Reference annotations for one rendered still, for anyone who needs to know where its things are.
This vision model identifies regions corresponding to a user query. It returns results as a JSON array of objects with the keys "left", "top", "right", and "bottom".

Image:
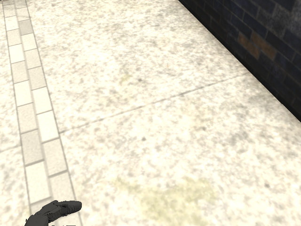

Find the left robot hand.
[{"left": 24, "top": 200, "right": 82, "bottom": 226}]

